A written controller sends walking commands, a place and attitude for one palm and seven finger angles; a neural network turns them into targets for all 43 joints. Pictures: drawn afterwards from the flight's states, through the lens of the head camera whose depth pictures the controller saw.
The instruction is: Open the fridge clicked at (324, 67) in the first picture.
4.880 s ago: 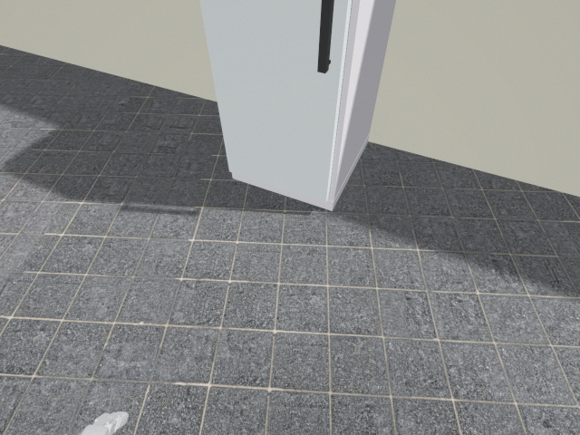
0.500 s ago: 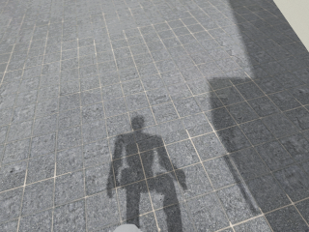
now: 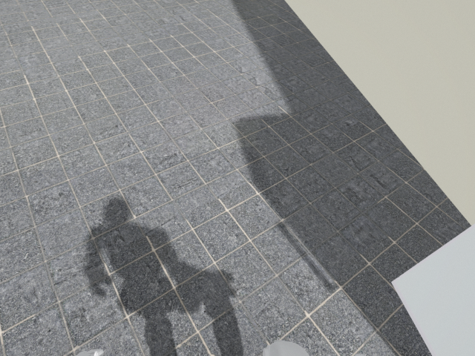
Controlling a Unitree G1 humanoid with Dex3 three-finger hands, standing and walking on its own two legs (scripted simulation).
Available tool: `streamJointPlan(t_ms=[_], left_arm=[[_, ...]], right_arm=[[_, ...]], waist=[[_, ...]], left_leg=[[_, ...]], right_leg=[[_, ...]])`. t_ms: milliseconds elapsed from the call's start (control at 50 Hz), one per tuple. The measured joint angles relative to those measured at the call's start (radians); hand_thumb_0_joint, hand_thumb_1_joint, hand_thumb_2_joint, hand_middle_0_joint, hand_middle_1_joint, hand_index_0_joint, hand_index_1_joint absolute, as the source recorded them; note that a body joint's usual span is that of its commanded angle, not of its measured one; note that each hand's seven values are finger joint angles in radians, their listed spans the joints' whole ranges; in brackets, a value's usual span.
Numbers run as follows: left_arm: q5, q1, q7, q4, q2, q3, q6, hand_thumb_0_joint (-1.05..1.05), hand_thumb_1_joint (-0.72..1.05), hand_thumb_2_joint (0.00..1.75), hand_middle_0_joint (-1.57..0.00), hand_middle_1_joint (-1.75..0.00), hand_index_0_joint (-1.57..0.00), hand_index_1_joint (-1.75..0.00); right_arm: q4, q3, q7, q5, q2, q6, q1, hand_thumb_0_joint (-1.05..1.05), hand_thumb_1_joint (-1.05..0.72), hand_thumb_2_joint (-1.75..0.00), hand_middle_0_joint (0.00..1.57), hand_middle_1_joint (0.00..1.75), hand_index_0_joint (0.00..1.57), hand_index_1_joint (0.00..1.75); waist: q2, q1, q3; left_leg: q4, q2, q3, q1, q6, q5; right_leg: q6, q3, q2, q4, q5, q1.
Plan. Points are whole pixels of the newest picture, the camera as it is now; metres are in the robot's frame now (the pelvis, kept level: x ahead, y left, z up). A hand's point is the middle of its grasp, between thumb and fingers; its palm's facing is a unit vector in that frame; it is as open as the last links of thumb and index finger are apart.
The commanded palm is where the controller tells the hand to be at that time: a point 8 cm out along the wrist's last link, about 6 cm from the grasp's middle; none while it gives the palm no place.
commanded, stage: turn to face it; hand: right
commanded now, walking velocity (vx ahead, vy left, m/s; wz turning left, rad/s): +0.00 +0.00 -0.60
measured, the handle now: out of the picture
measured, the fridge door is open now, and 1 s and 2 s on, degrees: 0 0 0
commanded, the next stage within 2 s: take the last steps up to it in 1.92 s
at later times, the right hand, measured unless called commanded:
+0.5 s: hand out of the picture -0.03 -0.28 -0.17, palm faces +0.35 +0.90 -0.25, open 7.4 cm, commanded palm none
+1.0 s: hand out of the picture -0.03 -0.21 -0.14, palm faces +0.56 +0.78 -0.27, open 7.4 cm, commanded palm none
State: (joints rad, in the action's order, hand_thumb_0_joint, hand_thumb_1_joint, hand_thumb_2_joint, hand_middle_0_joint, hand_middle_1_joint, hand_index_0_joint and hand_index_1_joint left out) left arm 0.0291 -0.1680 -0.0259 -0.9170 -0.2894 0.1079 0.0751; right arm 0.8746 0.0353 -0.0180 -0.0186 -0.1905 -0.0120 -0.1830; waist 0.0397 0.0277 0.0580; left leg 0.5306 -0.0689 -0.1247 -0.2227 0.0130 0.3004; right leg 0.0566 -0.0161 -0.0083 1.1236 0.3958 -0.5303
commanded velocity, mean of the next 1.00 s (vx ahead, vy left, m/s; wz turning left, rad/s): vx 0.00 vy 0.00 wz -0.60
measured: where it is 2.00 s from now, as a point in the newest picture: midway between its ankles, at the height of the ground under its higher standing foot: outside the picture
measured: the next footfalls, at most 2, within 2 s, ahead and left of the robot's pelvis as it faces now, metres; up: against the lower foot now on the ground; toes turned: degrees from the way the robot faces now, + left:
right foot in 0.28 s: +0.00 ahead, -0.14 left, +0.00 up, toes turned -17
left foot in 0.78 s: +0.08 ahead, +0.08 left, +0.00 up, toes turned -26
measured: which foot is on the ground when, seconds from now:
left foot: down 0.00-0.28, up 0.30-0.76, down 0.78-1.00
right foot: up 0.00-0.26, down 0.28-0.76, up 0.78-1.00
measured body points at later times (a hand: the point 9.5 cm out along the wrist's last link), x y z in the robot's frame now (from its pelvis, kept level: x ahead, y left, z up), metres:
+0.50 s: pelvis -0.02 -0.04 +0.00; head +0.01 -0.08 +0.45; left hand +0.16 +0.17 -0.12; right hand -0.05 -0.33 -0.15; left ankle +0.02 +0.12 -0.65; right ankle -0.04 -0.13 -0.74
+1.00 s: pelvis -0.01 +0.01 +0.00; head +0.02 +0.02 +0.45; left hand +0.18 +0.21 -0.15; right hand -0.06 -0.25 -0.12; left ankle +0.04 +0.09 -0.74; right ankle -0.11 -0.10 -0.65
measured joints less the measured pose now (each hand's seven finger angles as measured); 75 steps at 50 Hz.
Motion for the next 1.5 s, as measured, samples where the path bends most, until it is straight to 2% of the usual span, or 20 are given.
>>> streamJointPlan(t_ms=[120,220,260,300,340,380,440,620,700,760,840,900,960,1080,1180,1220,1260,1300,1380,1500], left_arm=[[-0.005,0.032,-0.01,0.004,0.013,-0.015,0.011,0.0,0.91,0.9,-0.19,-0.3,-0.2,-0.3],[-0.011,0.067,-0.012,0.015,0.03,-0.035,0.003,0.0,0.91,0.9,-0.19,-0.3,-0.2,-0.3],[-0.012,0.072,-0.013,0.028,0.036,-0.043,-0.01,0.0,0.91,0.9,-0.2,-0.3,-0.2,-0.3],[-0.01,0.079,-0.013,0.038,0.048,-0.047,-0.029,0.0,0.91,0.9,-0.2,-0.3,-0.2,-0.3],[-0.012,0.077,-0.007,0.043,0.059,-0.055,-0.046,0.0,0.91,0.9,-0.2,-0.3,-0.2,-0.3],[-0.01,0.063,0.004,0.043,0.068,-0.059,-0.051,0.0,0.91,0.9,-0.2,-0.3,-0.2,-0.3],[-0.01,0.04,0.011,0.033,0.076,-0.064,-0.05,0.0,0.91,0.9,-0.2,-0.3,-0.2,-0.3],[-0.005,-0.029,0.012,0.003,0.082,-0.054,-0.041,0.0,0.91,0.9,-0.2,-0.3,-0.2,-0.3],[-0.002,-0.054,0.014,-0.007,0.073,-0.043,-0.033,0.0,0.91,0.9,-0.2,-0.3,-0.2,-0.3],[-0.006,-0.073,0.014,-0.012,0.061,-0.032,-0.025,0.0,0.91,0.9,-0.2,-0.3,-0.2,-0.3],[-0.006,-0.082,0.013,-0.023,0.037,-0.012,-0.006,0.0,0.91,0.9,-0.2,-0.3,-0.2,-0.3],[-0.002,-0.08,0.002,-0.03,0.024,-0.006,0.004,0.0,0.91,0.9,-0.2,-0.3,-0.2,-0.3],[-0.002,-0.073,-0.006,-0.033,0.02,-0.006,0.01,0.0,0.91,0.9,-0.2,-0.3,-0.2,-0.3],[-0.005,-0.03,-0.01,-0.04,0.02,-0.015,0.021,0.0,0.91,0.9,-0.2,-0.3,-0.2,-0.3],[-0.013,0.03,-0.01,-0.018,0.026,-0.031,0.007,0.0,0.91,0.9,-0.19,-0.3,-0.2,-0.3],[-0.013,0.044,-0.01,0.001,0.027,-0.038,-0.009,0.0,0.91,0.9,-0.19,-0.3,-0.2,-0.3],[-0.011,0.06,-0.01,0.017,0.034,-0.041,-0.03,0.0,0.91,0.9,-0.2,-0.3,-0.2,-0.3],[-0.011,0.068,-0.004,0.027,0.042,-0.048,-0.046,0.0,0.91,0.9,-0.2,-0.3,-0.2,-0.3],[-0.01,0.055,0.013,0.029,0.056,-0.058,-0.052,0.0,0.91,0.9,-0.2,-0.3,-0.2,-0.3],[-0.013,0.019,0.016,0.017,0.076,-0.066,-0.053,0.0,0.91,0.9,-0.2,-0.3,-0.2,-0.3]], right_arm=[[0.003,-0.012,0.006,-0.006,0.001,0.004,-0.029,0.01,-0.9,-0.9,0.21,0.3,0.2,0.3],[0.018,-0.001,0.01,-0.009,-0.027,-0.003,-0.055,0.01,-0.9,-0.9,0.21,0.3,0.2,0.3],[0.027,0.009,0.011,-0.005,-0.046,-0.01,-0.07,0.01,-0.9,-0.9,0.21,0.3,0.2,0.3],[0.038,0.025,0.013,0.002,-0.072,-0.025,-0.076,0.01,-0.9,-0.9,0.21,0.3,0.2,0.3],[0.055,0.034,0.007,0.002,-0.089,-0.05,-0.071,0.01,-0.91,-0.9,0.21,0.3,0.2,0.3],[0.065,0.042,0.007,0.004,-0.099,-0.06,-0.061,0.01,-0.91,-0.9,0.21,0.3,0.2,0.3],[0.057,0.048,0.013,0.005,-0.105,-0.054,-0.043,0.01,-0.91,-0.9,0.2,0.3,0.19,0.3],[0.014,0.039,0.01,0.01,-0.08,-0.043,0.027,0.01,-0.91,-0.9,0.2,0.3,0.19,0.3],[-0.01,0.027,0.007,0.016,-0.055,-0.034,0.064,0.01,-0.91,-0.9,0.2,0.3,0.19,0.3],[-0.033,0.013,0.006,0.02,-0.037,-0.016,0.074,0.01,-0.91,-0.9,0.2,0.3,0.2,0.3],[-0.045,-0.008,0.002,0.01,-0.006,0.004,0.062,0.01,-0.91,-0.9,0.21,0.3,0.2,0.3],[-0.04,-0.013,0.001,0.008,0.008,0.001,0.038,0.01,-0.91,-0.9,0.21,0.3,0.2,0.3],[-0.028,-0.015,0.0,0.006,0.012,0.003,0.017,0.01,-0.9,-0.9,0.21,0.3,0.2,0.3],[0.001,-0.012,0.004,-0.002,-0.001,0.001,-0.03,0.01,-0.9,-0.9,0.21,0.3,0.2,0.3],[0.03,0.005,0.007,-0.007,-0.042,-0.009,-0.069,0.01,-0.9,-0.9,0.21,0.3,0.2,0.3],[0.041,0.015,0.008,-0.004,-0.064,-0.016,-0.087,0.01,-0.9,-0.9,0.21,0.3,0.2,0.3],[0.053,0.03,0.009,0.003,-0.091,-0.032,-0.095,0.01,-0.9,-0.9,0.21,0.3,0.2,0.3],[0.072,0.038,0.002,0.002,-0.108,-0.058,-0.087,0.01,-0.91,-0.9,0.21,0.3,0.2,0.3],[0.078,0.046,0.009,0.003,-0.116,-0.06,-0.06,0.01,-0.91,-0.9,0.2,0.3,0.19,0.3],[0.045,0.038,0.011,0.004,-0.103,-0.043,-0.017,0.01,-0.91,-0.9,0.2,0.3,0.19,0.3]], waist=[[-0.035,-0.017,0.023],[-0.062,-0.047,0.043],[-0.073,-0.052,0.041],[-0.098,-0.059,0.047],[-0.101,-0.062,0.049],[-0.092,-0.056,0.045],[-0.084,-0.051,0.04],[-0.058,-0.011,0.016],[-0.038,0.014,0.012],[-0.021,0.023,0.003],[0.011,0.028,0.002],[0.01,0.029,0.004],[0.0,0.026,0.009],[-0.028,-0.003,0.029],[-0.059,-0.039,0.045],[-0.071,-0.046,0.041],[-0.098,-0.056,0.042],[-0.102,-0.061,0.043],[-0.089,-0.056,0.034],[-0.077,-0.044,0.019]], left_leg=[[-0.01,-0.051,-0.076,0.02,-0.007,0.0],[0.036,-0.09,-0.134,-0.001,-0.03,0.021],[0.085,-0.11,-0.158,-0.02,-0.047,0.045],[0.219,-0.131,-0.116,-0.081,-0.075,0.135],[0.403,-0.098,-0.029,-0.16,-0.093,0.226],[0.53,-0.069,0.024,-0.219,-0.105,0.201],[0.588,-0.05,0.067,-0.265,-0.117,0.121],[0.42,-0.007,0.119,-0.228,-0.127,0.102],[0.268,0.031,0.123,-0.161,-0.113,0.118],[0.068,0.055,0.113,-0.069,-0.1,0.028],[0.032,0.045,0.056,-0.034,0.002,0.001],[-0.005,0.022,0.019,0.005,0.011,-0.007],[-0.027,-0.001,-0.017,0.029,0.009,-0.015],[-0.026,-0.049,-0.084,0.038,-0.006,-0.011],[0.023,-0.09,-0.132,0.014,-0.035,0.01],[0.073,-0.112,-0.153,-0.006,-0.055,0.034],[0.204,-0.134,-0.114,-0.066,-0.079,0.131],[0.39,-0.101,-0.025,-0.145,-0.094,0.227],[0.588,-0.056,0.057,-0.246,-0.112,0.135],[0.577,-0.036,0.104,-0.275,-0.133,0.05]], right_leg=[[0.022,0.048,0.044,-0.107,0.019,0.067],[0.006,0.094,0.046,-0.339,0.038,0.174],[-0.007,0.116,0.041,-0.487,-0.044,0.238],[-0.063,0.117,0.02,-0.511,-0.097,0.24],[-0.096,0.102,0.016,-0.494,-0.069,0.232],[-0.104,0.077,0.014,-0.523,-0.075,0.242],[-0.104,0.045,0.002,-0.59,-0.119,0.267],[-0.105,-0.045,-0.04,-0.657,-0.176,0.276],[-0.089,-0.091,-0.058,-0.633,-0.176,0.251],[-0.068,-0.126,-0.076,-0.586,-0.162,0.219],[-0.032,-0.089,-0.073,-0.259,0.049,0.103],[-0.007,-0.032,-0.036,-0.026,0.012,0.038],[0.014,-0.006,0.006,0.045,-0.028,0.024],[0.028,0.029,0.051,-0.108,0.013,0.085],[0.008,0.082,0.046,-0.327,0.038,0.175],[-0.005,0.107,0.038,-0.47,-0.039,0.234],[-0.084,0.112,0.014,-0.502,-0.087,0.239],[-0.114,0.099,0.007,-0.486,-0.066,0.23],[-0.12,0.052,-0.007,-0.575,-0.113,0.264],[-0.138,-0.006,-0.039,-0.678,-0.18,0.304]])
